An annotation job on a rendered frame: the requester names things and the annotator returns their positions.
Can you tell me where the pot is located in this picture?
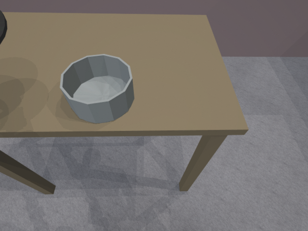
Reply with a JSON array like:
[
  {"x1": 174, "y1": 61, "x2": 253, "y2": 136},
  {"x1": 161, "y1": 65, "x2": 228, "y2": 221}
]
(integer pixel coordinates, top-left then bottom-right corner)
[{"x1": 60, "y1": 54, "x2": 134, "y2": 123}]

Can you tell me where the table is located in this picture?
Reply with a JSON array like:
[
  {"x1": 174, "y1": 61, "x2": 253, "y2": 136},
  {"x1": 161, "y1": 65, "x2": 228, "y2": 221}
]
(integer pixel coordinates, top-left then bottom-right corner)
[{"x1": 0, "y1": 12, "x2": 249, "y2": 194}]

